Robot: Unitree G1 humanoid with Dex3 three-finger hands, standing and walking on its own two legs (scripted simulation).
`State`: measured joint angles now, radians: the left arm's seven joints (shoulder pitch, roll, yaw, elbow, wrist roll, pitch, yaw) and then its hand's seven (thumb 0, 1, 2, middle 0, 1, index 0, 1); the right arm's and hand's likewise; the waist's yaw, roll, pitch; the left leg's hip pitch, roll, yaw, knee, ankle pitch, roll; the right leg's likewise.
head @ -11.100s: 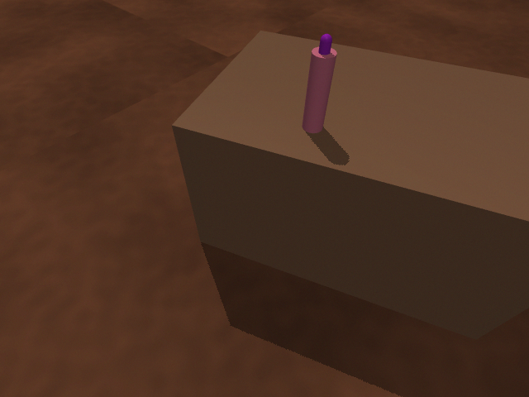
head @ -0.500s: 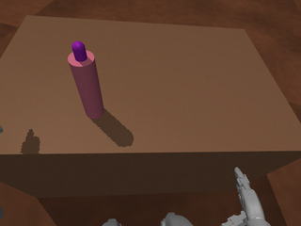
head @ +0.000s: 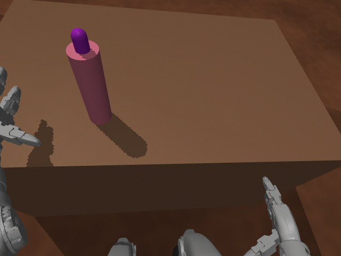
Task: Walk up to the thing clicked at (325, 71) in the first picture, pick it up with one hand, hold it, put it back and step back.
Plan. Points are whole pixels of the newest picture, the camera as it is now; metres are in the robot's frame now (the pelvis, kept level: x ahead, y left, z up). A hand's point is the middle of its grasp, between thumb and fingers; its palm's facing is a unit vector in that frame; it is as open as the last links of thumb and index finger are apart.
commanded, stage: close in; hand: left
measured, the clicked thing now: (91, 82) +0.50 +0.16 +0.08
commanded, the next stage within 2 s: rest palm in 0.62 s
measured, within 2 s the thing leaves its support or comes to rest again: leaves its support in 2.00 s
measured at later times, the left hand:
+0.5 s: hand (82, 109) +0.47 +0.19 +0.02, palm faces +0.06 -1.00 +0.04, open 17.4 cm
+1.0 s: hand (97, 111) +0.47 +0.15 +0.01, palm faces +0.07 -1.00 +0.04, open 17.3 cm
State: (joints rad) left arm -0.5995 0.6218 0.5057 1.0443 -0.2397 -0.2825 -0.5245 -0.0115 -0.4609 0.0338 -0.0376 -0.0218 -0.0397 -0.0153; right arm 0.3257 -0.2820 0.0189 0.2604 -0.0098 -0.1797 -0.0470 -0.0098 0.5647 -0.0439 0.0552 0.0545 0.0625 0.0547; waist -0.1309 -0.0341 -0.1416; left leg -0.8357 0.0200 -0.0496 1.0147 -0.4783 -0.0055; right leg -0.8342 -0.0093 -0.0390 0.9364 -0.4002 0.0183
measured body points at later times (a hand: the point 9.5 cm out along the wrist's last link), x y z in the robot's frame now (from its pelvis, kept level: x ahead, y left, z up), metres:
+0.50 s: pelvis -0.02 +0.00 -0.03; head +0.10 +0.03 +0.40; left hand +0.46 +0.24 +0.02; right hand +0.13 -0.27 -0.04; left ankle +0.00 +0.12 -0.68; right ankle +0.03 -0.14 -0.68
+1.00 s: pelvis -0.01 +0.00 -0.03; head +0.10 +0.03 +0.41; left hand +0.46 +0.21 +0.01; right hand +0.14 -0.27 -0.02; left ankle +0.00 +0.12 -0.68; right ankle +0.03 -0.14 -0.68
